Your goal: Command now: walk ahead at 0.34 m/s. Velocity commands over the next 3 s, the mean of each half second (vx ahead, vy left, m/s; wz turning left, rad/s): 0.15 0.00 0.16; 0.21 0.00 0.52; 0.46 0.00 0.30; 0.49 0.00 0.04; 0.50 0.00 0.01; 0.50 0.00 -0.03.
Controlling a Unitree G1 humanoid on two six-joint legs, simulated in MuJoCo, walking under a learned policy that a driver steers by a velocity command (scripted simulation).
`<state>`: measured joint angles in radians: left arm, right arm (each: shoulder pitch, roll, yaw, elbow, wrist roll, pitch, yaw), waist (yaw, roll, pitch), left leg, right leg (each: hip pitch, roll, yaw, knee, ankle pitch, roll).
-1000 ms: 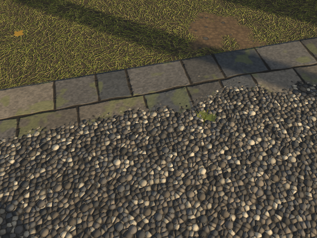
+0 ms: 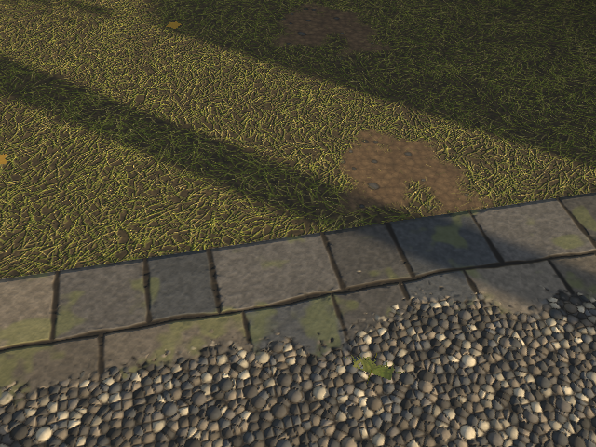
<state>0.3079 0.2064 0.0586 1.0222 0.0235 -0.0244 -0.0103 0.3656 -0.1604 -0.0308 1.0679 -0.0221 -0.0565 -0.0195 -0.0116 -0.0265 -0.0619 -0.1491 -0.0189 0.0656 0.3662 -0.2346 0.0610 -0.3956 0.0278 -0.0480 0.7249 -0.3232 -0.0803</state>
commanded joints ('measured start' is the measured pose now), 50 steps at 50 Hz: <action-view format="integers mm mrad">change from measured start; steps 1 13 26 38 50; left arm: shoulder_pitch -34 -141 -92 -232 -305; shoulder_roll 64 17 94 50 121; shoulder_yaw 14 -19 4 10 28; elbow -50 -52 -101 -250 -257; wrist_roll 13 -16 5 -8 14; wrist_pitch -26 -18 -5 49 10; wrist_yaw -18 33 83 27 -14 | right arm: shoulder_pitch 37 141 10 148 119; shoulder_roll -118 -98 -42 -264 -212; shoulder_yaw -19 7 -42 -82 -70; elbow -17 37 -94 -171 -189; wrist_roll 8 -2 -9 2 12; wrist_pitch -23 -18 95 91 -2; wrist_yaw -3 -15 4 42 24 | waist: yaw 38 -4 -26 -107 -46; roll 100 173 -73 419 127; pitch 210 115 41 150 137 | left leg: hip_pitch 67 100 -270 142 156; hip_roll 278 206 37 386 200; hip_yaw -333 -144 -37 -713 -432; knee -308 37 664 -264 -251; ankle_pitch -183 777 -201 -813 -112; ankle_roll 109 100 -52 233 179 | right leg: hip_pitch -312 21 121 -491 -401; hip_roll -54 0 -312 -32 -80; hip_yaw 41 -42 51 -172 50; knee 157 -160 -456 158 126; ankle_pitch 76 147 373 -369 211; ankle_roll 33 25 -155 95 130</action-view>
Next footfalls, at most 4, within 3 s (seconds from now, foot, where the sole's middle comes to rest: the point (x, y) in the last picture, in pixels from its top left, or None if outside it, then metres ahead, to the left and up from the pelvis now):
0.30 right None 0.20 -0.10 -0.78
0.74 left None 0.09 0.08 -0.78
1.24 right None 0.42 0.01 -0.78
1.74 left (153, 437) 0.60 0.32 -0.78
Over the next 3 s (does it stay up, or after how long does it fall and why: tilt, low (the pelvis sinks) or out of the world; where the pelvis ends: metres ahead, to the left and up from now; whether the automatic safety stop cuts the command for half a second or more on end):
stays up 1.09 0.55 -0.02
